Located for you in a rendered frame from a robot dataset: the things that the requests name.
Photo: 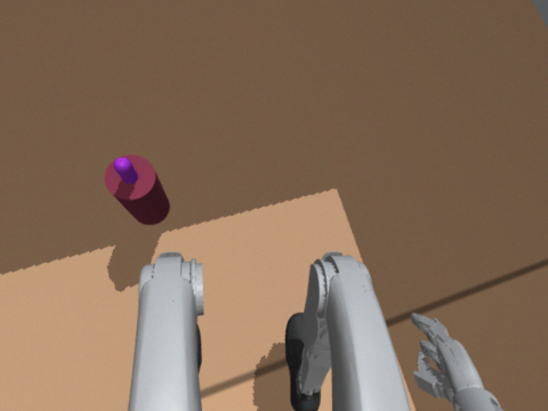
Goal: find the right robot hand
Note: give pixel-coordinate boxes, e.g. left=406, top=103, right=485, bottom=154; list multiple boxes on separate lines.
left=410, top=313, right=485, bottom=402

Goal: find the right robot arm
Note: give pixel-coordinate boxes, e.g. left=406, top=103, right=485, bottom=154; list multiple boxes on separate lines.
left=453, top=388, right=503, bottom=411

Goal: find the bottle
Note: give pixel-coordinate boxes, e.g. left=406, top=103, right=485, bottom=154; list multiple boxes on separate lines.
left=104, top=155, right=170, bottom=225

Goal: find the right robot foot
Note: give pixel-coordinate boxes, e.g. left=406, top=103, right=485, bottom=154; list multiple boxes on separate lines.
left=285, top=313, right=321, bottom=411

